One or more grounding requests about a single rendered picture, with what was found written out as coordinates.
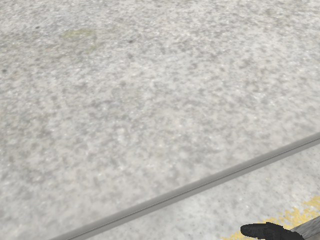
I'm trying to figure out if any robot right hand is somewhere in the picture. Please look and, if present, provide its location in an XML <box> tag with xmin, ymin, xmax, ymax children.
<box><xmin>240</xmin><ymin>222</ymin><xmax>305</xmax><ymax>240</ymax></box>

